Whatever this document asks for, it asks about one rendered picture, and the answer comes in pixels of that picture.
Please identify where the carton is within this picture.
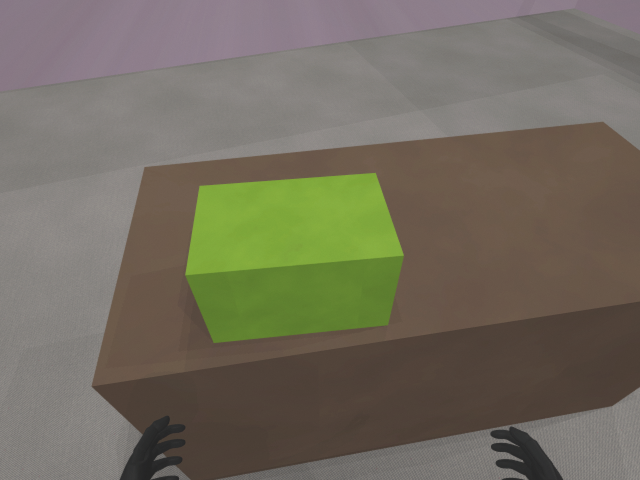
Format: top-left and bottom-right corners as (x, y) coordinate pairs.
(185, 173), (404, 343)

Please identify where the left robot hand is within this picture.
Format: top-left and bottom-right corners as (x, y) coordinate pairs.
(120, 416), (185, 480)

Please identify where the right robot hand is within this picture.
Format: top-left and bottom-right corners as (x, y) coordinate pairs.
(490, 426), (563, 480)

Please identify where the pedestal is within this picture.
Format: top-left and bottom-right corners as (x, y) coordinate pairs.
(91, 122), (640, 480)

